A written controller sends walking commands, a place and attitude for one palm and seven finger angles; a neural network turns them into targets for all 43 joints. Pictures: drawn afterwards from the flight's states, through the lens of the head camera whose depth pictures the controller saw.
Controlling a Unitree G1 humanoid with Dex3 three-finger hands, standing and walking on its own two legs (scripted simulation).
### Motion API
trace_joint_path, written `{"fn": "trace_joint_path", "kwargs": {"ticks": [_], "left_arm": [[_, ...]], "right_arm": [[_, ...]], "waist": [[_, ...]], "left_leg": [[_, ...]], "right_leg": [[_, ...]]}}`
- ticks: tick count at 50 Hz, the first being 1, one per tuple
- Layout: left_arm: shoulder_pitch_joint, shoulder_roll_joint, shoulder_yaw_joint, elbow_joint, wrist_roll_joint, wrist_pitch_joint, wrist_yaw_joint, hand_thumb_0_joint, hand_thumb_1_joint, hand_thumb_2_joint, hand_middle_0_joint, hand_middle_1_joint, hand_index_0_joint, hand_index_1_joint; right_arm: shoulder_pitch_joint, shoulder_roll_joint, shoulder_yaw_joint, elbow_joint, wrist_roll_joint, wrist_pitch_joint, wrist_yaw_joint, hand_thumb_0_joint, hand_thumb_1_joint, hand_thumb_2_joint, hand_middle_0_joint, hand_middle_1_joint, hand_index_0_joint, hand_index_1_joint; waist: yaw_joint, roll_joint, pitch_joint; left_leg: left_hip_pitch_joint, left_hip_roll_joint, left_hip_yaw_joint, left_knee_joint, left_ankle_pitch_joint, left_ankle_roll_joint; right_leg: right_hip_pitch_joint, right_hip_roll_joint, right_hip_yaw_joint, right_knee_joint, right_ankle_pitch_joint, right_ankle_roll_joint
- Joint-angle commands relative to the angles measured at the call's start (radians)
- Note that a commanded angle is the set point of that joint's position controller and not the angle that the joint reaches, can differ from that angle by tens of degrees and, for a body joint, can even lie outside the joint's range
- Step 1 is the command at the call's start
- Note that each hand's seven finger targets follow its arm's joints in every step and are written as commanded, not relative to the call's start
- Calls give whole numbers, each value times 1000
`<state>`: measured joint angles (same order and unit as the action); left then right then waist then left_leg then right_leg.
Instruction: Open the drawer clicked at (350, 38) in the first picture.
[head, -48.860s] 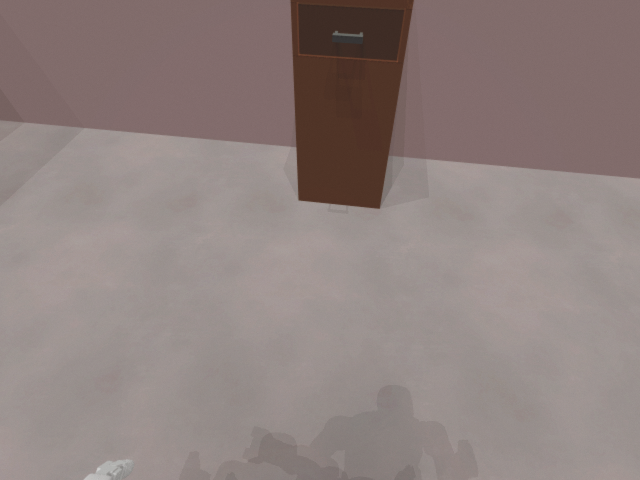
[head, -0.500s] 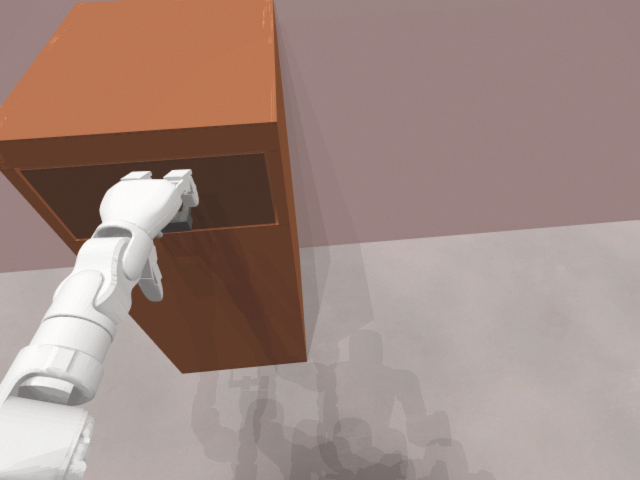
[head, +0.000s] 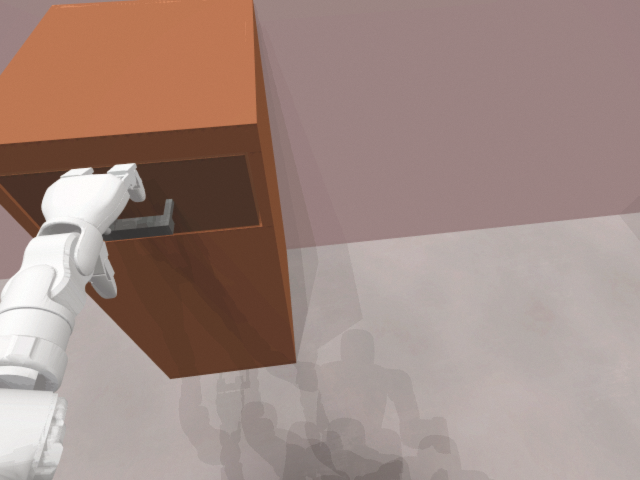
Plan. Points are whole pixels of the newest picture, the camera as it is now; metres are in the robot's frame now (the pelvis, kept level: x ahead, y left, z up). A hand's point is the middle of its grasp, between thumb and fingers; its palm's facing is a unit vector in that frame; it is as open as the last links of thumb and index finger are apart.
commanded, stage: move the hooked fingers above the handle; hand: left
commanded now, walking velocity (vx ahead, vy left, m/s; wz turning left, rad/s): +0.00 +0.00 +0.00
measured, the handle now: (139, 217) +0.48 +0.30 +0.02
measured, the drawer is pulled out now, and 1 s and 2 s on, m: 0.00 0.00 0.00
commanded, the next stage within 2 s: none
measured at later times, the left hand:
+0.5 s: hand (92, 226) +0.41 +0.31 +0.08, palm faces -0.07 -0.01 -1.00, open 13.8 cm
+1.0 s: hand (107, 218) +0.43 +0.30 +0.08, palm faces -0.08 -0.02 -1.00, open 13.7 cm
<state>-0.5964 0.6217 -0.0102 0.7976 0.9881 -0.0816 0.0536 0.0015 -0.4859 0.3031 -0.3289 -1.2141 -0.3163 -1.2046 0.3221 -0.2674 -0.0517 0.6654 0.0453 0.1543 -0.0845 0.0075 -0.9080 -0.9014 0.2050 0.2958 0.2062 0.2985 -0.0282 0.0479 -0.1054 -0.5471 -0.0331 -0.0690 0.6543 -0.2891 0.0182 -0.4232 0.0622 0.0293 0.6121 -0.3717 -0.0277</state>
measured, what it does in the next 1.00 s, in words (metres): stands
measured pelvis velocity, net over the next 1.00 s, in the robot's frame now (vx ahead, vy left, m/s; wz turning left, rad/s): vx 0.00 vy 0.01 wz -0.03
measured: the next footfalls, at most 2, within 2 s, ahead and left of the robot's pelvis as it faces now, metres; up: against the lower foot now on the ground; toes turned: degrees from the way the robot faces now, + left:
none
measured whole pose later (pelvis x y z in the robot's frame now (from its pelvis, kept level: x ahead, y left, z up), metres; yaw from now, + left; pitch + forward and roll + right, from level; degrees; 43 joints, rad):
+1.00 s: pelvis +0.00 +0.01 +0.00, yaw -2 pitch +11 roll -1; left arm -0.64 0.60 0.04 0.89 1.01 0.00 0.10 0.00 -0.49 0.30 -0.35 -1.23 -0.33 -1.23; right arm 0.29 -0.25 -0.02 0.66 0.05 0.19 -0.08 0.01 -0.91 -0.90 0.20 0.30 0.21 0.30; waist -0.05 0.06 -0.12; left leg -0.54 -0.03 -0.03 0.64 -0.29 0.03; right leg -0.44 0.06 0.07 0.62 -0.37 -0.01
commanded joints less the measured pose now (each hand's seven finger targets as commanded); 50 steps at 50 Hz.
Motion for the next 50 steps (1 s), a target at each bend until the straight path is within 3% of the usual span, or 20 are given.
{"fn": "trace_joint_path", "kwargs": {"ticks": [1, 3, 7, 8, 11, 13, 17, 20, 22, 23, 27, 31, 33, 37, 38, 40, 41, 44, 47, 50], "left_arm": [[-471, 176, 49, -273, -18, -86, 64, 0, -500, 300, -300, -1200, -300, -1200], [-504, 228, 100, -265, -14, -84, 104, 0, -500, 300, -300, -1200, -300, -1200], [-505, 352, 225, -257, 15, -31, 198, 0, -500, 300, -300, -1200, -300, -1200], [-472, 362, 239, -249, 25, -9, 214, 0, -500, 300, -300, -1200, -300, -1200], [-369, 344, 231, -188, 28, 73, 220, 0, -500, 300, -300, -1200, -300, -1200], [-338, 350, 232, -210, 21, 99, 195, 0, -500, 300, -300, -1200, -300, -1200], [-318, 331, 200, -177, 5, 130, 142, 0, -500, 300, -300, -1200, -300, -1200], [-322, 269, 133, -235, 8, 100, 86, 0, -500, 300, -300, -1200, -300, -1200], [-337, 163, 42, -268, -9, 69, 47, 0, -500, 300, -300, -1200, -300, -1200], [-344, 134, 17, -288, -16, 49, 32, 0, -500, 300, -300, -1200, -300, -1200], [-419, 110, -7, -352, -36, -23, 17, 0, -500, 300, -300, -1200, -300, -1200], [-502, 202, 88, -347, -10, -58, 93, 0, -500, 300, -300, -1200, -300, -1200], [-512, 307, 186, -317, 7, -49, 148, 0, -500, 300, -300, -1200, -300, -1200], [-476, 365, 235, -207, 27, 39, 218, 0, -500, 300, -300, -1200, -300, -1200], [-459, 361, 216, -163, 40, 70, 219, 0, -500, 300, -300, -1200, -300, -1200], [-440, 313, 163, -118, 39, 118, 196, 0, -500, 300, -300, -1200, -300, -1200], [-401, 298, 151, -83, 36, 134, 173, 0, -500, 300, -300, -1200, -300, -1200], [-372, 348, 177, -37, 21, 144, 121, 0, -500, 300, -300, -1200, -300, -1200], [-383, 311, 140, -49, 18, 114, 76, 0, -500, 300, -300, -1200, -300, -1200], [-382, 299, 128, -121, 19, 32, 38, 0, -500, 300, -300, -1200, -300, -1200]], "right_arm": [[20, -132, -55, -86, -10, -28, -4, 0, -900, -900, 200, 300, 200, 300], [25, -139, -55, -76, -9, -28, 3, 0, -900, -900, 200, 300, 200, 300], [10, -141, -49, -78, -25, -22, 14, 0, -900, -900, 200, 300, 200, 300], [1, -135, -47, -87, -26, -22, 18, 0, -900, -900, 200, 300, 200, 300], [-23, -131, -43, -96, -26, -14, 27, 0, -900, -900, 200, 300, 200, 300], [-37, -137, -39, -107, -19, -5, 29, 0, -900, -900, 200, 300, 200, 300], [-58, -144, -32, -118, -9, 3, 12, 0, -900, -900, 200, 300, 200, 300], [-50, -146, -37, -129, -6, -4, 7, 0, -900, -900, 200, 300, 200, 300], [-44, -139, -41, -126, -5, -7, 6, 0, -900, -900, 200, 300, 200, 300], [-40, -137, -44, -122, -6, -11, 7, 0, -900, -900, 200, 300, 200, 300], [-22, -130, -46, -110, -15, -14, 7, 0, -900, -900, 200, 300, 200, 300], [-13, -131, -47, -91, -16, -20, 9, 0, -900, -900, 200, 300, 200, 300], [-14, -135, -44, -83, -20, -21, 8, 0, -900, -900, 200, 300, 200, 300], [-36, -130, -29, -86, -28, -19, 8, 0, -900, -900, 200, 300, 200, 300], [-43, -130, -24, -89, -23, -16, 8, 0, -900, -900, 200, 300, 200, 300], [-34, -135, -28, -90, -22, -14, 12, 0, -900, -900, 200, 300, 200, 300], [-27, -139, -30, -93, -17, -10, 12, 0, -900, -900, 200, 300, 200, 300], [-35, -148, -20, -99, -9, 11, 0, 0, -900, -900, 200, 300, 200, 300], [-35, -151, -19, -108, -3, 13, -10, 0, -900, -900, 200, 300, 200, 300], [-23, -150, -29, -122, -4, 3, -16, 0, -900, -900, 200, 300, 200, 300]], "waist": [[-51, 57, -271], [-43, 48, -290], [15, 76, -415], [31, 93, -457], [47, 64, -439], [48, 5, -428], [25, -76, -330], [8, -31, -337], [-28, -28, -304], [-33, -12, -280], [-48, 21, -250], [-20, 64, -298], [5, 60, -342], [41, 68, -376], [40, 74, -377], [32, 58, -395], [25, 15, -381], [25, -85, -333], [8, -107, -281], [0, -42, -282]], "left_leg": [[295, -7, 51, -7, 292, 46], [282, -6, 41, -3, 300, 42], [263, -9, 43, 8, 389, 26], [276, -9, 48, 10, 412, 23], [244, -5, 69, 7, 455, 20], [222, -5, 78, -8, 447, 26], [187, -4, 84, -43, 357, 38], [257, -2, 74, -43, 385, 46], [300, 1, 64, -37, 392, 49], [325, 4, 60, -36, 381, 49], [361, 5, 32, -34, 348, 41], [360, 4, 10, -27, 336, 26], [324, 2, 12, -25, 323, 22], [238, -8, 40, -30, 316, 16], [229, -7, 48, -30, 314, 15], [234, -3, 63, -30, 336, 18], [229, 1, 68, -31, 343, 21], [161, -4, 86, -49, 293, 32], [152, -4, 88, -64, 266, 40], [187, -4, 85, -52, 273, 47]], "right_leg": [[-65, -6, -20, -66, 294, -8], [-79, -3, -29, -50, 280, -11], [-2, 1, -40, -1, 345, -22], [18, 1, -40, 8, 368, -19], [74, 1, -42, 6, 440, -16], [123, -3, -34, -10, 479, -8], [146, -9, -28, -52, 434, 0], [108, -9, -30, -59, 434, 0], [61, -8, -33, -76, 402, -1], [20, -5, -35, -83, 376, 1], [-52, -3, -42, -84, 278, -9], [-90, 3, -53, -46, 235, -22], [-64, 4, -50, -32, 232, -23], [18, 3, -51, -20, 259, -25], [20, 2, -49, -18, 270, -22], [43, 0, -48, -24, 311, -17], [55, 0, -48, -32, 331, -14], [126, -11, -27, -59, 362, 1], [124, -18, -22, -82, 356, 2], [91, -16, -14, -78, 365, 1]]}}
